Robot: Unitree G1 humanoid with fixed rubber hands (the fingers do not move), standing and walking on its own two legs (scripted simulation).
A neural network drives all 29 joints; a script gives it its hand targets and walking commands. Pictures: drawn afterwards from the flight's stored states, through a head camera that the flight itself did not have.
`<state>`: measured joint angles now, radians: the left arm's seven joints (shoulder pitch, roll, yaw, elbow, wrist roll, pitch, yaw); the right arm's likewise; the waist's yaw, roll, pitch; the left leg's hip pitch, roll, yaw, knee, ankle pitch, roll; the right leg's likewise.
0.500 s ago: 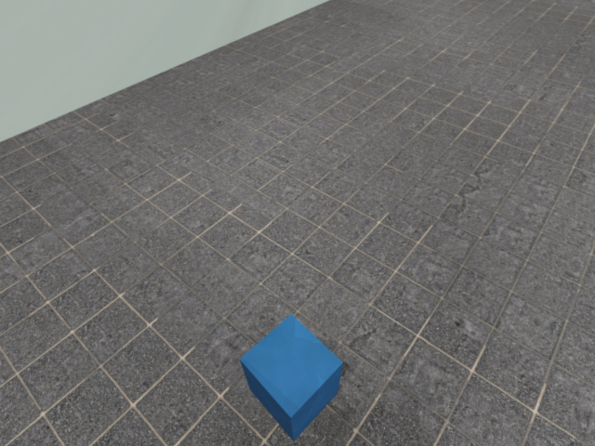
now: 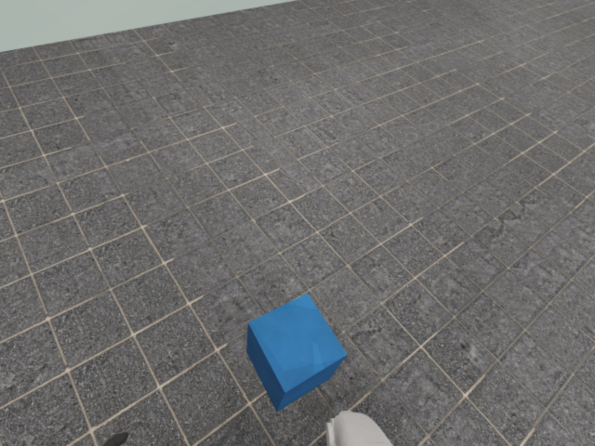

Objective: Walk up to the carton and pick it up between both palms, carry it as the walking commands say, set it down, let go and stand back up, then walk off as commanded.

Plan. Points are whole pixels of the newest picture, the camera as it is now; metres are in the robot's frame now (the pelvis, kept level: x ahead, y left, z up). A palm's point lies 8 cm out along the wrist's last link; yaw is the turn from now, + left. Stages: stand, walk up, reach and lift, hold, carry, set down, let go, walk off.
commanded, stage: walk up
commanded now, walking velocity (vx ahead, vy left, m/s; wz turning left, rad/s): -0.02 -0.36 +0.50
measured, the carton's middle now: (291, 353) +0.45 -0.07 -0.65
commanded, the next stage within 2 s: none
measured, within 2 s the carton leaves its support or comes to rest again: neither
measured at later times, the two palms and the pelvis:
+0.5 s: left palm out of the picture -0.07 +0.04 -0.13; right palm out of the picture +0.14 -0.43 -0.14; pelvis +0.01 -0.18 +0.00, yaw +16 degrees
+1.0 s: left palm out of the picture +0.02 -0.06 -0.15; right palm (567, 403) +0.21 -0.49 -0.16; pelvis +0.08 -0.29 -0.02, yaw +23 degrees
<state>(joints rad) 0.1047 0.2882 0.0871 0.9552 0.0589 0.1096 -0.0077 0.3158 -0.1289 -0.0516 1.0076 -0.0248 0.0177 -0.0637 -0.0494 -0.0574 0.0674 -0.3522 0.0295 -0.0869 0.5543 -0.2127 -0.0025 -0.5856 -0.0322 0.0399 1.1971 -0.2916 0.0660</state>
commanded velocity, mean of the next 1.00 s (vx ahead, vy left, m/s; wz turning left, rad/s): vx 0.06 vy -0.22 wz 0.36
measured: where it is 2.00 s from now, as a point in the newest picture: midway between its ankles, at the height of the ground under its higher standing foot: outside the picture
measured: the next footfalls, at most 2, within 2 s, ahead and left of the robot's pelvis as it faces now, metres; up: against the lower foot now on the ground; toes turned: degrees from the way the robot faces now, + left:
right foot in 0.28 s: +0.03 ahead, -0.25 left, +0.00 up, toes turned +7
left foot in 0.70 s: +0.00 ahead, -0.15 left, +0.00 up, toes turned +23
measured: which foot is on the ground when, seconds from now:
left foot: down 0.00-0.26, up 0.28-0.68, down 0.70-0.98, up 1.00-1.00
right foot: up 0.00-0.26, down 0.28-0.72, up 0.74-0.94, down 0.96-1.00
